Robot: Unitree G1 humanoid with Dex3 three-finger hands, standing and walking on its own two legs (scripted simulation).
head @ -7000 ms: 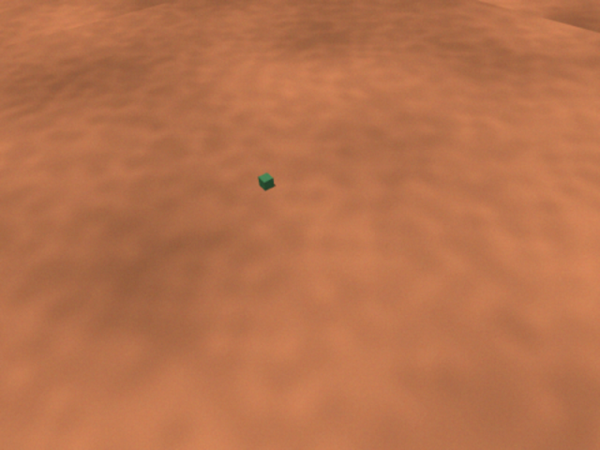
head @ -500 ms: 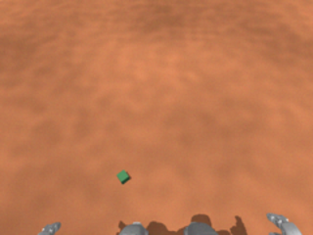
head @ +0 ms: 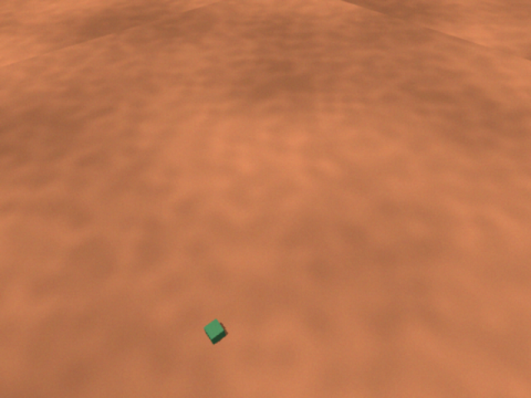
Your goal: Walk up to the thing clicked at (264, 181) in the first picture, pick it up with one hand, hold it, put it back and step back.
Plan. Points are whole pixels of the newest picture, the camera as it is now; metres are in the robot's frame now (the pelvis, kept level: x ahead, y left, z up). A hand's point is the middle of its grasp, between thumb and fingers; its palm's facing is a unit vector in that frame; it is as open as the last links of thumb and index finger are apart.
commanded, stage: walk up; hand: left
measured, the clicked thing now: (214, 331) +0.49 +0.23 -0.75
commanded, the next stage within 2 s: none
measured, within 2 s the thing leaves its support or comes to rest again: neither
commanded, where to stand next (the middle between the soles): +0.12 +0.00 m, yaw +1 degrees
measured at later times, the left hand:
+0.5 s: hand out of the picture +0.10 +0.30 -0.17, palm faces -0.01 -0.93 -0.36, open 7.4 cm
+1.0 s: hand (140, 380) +0.20 +0.25 -0.15, palm faces -0.02 -0.91 -0.41, open 7.4 cm
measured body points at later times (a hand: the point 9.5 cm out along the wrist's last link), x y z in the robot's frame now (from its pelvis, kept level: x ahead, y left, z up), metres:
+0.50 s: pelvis +0.07 +0.02 -0.01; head +0.09 +0.03 +0.44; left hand +0.10 +0.34 -0.14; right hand +0.14 -0.30 -0.11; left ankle +0.10 +0.11 -0.74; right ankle +0.00 -0.12 -0.70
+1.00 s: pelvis +0.06 -0.01 -0.02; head +0.13 -0.02 +0.42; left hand +0.20 +0.30 -0.12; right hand +0.18 -0.32 -0.15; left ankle +0.01 +0.13 -0.68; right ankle +0.14 -0.12 -0.74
